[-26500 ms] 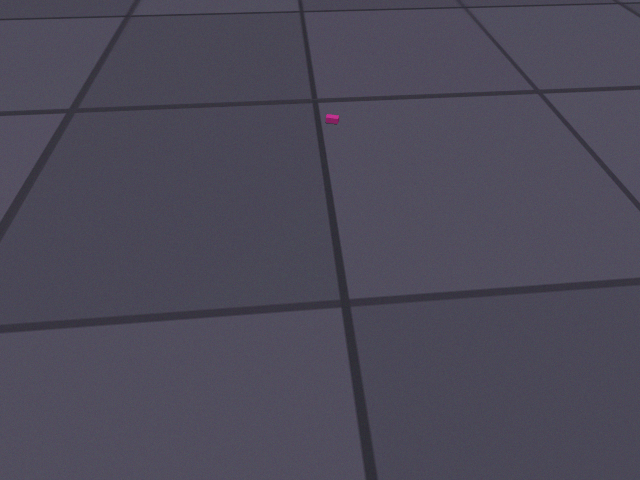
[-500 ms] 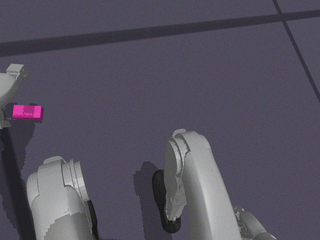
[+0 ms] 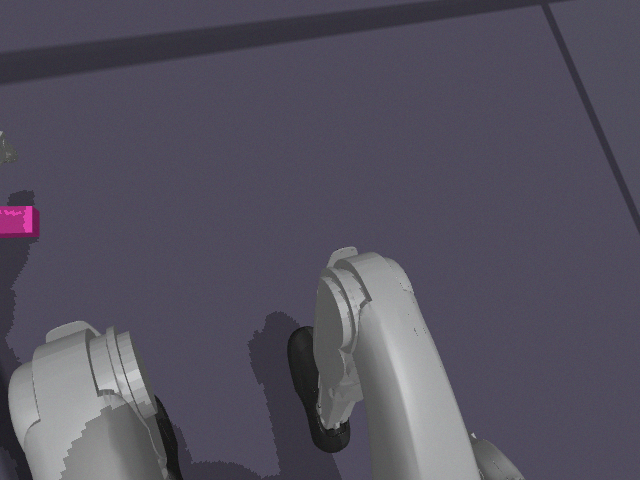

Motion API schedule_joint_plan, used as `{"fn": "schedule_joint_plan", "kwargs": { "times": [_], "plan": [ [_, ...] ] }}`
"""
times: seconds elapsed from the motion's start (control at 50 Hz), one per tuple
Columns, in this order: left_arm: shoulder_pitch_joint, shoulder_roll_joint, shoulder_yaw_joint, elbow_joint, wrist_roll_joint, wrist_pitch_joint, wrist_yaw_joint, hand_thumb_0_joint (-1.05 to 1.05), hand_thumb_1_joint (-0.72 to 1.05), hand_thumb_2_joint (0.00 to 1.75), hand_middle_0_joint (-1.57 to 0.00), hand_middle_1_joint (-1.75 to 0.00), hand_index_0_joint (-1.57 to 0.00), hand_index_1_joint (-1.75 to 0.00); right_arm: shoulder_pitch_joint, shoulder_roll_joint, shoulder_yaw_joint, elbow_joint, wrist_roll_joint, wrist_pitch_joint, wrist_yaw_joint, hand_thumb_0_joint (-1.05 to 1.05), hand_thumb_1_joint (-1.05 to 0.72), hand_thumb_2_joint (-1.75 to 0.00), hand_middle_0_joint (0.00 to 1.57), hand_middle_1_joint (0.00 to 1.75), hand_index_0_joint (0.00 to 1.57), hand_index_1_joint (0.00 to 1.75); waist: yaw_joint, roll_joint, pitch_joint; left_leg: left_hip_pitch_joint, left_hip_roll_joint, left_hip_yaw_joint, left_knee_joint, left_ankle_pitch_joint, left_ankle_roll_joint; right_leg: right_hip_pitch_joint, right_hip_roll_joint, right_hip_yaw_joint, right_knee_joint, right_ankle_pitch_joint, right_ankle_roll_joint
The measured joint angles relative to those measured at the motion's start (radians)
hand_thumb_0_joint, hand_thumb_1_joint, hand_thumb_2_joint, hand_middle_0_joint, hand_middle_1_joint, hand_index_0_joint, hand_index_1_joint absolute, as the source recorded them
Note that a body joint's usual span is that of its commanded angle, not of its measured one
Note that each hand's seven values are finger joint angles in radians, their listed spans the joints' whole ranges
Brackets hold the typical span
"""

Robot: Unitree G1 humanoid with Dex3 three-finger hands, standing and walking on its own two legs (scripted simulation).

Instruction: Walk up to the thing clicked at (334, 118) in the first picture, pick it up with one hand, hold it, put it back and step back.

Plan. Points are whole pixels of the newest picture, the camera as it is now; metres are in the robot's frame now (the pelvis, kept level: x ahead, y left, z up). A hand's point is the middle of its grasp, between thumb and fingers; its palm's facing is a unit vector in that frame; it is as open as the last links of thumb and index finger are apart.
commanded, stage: rest palm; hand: left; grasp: from above
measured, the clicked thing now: (4, 222) +0.47 +0.28 -0.29
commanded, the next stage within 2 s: none
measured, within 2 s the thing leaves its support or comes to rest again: neither
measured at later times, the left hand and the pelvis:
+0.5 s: hand out of the picture +0.45 +0.28 -0.24, palm faces -0.49 -0.04 -0.87, open 14.1 cm; pelvis +0.00 +0.00 -0.01, yaw -2 degrees
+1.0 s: hand (5, 227) +0.45 +0.27 -0.25, palm faces -0.47 -0.03 -0.88, open 14.3 cm; pelvis +0.00 +0.01 -0.01, yaw -3 degrees
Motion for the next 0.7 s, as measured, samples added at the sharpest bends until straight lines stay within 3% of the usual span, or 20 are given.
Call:
{"fn": "schedule_joint_plan", "kwargs": {
  "times": [0.2, 0.42, 0.7],
  "plan": [
    [-0.030, 0.020, 0.012, 0.099, 0.034, 0.055, 0.084, 0.00, -0.46, 0.98, -0.11, -0.97, -0.11, -0.96, -0.025, -0.009, 0.024, -0.023, -0.030, -0.053, 0.014, 0.00, -0.91, -0.90, 0.20, 0.30, 0.20, 0.30, -0.036, -0.016, 0.004, -0.005, 0.003, -0.009, 0.024, -0.006, 0.001, -0.005, 0.007, -0.004, 0.016, 0.002, 0.004],
    [-0.010, 0.043, 0.038, 0.123, 0.011, 0.082, 0.095, 0.00, -0.49, 0.99, -0.09, -0.95, -0.08, -0.95, -0.045, -0.022, 0.050, -0.038, -0.052, -0.090, 0.025, 0.00, -0.91, -0.90, 0.20, 0.30, 0.20, 0.30, -0.056, -0.038, 0.043, -0.010, 0.004, -0.026, 0.051, -0.011, 0.000, -0.008, 0.016, -0.014, 0.031, 0.006, 0.008],
    [0.011, 0.039, -0.007, 0.134, 0.002, 0.087, 0.162, 0.00, -0.51, 1.01, -0.09, -0.93, -0.07, -0.94, -0.070, -0.031, 0.087, -0.030, -0.084, -0.128, 0.053, 0.00, -0.91, -0.90, 0.20, 0.30, 0.20, 0.30, -0.056, -0.053, 0.061, 0.002, 0.004, -0.047, 0.073, -0.033, 0.002, 0.015, 0.022, -0.031, 0.033, -0.006, 0.016]
  ]
}}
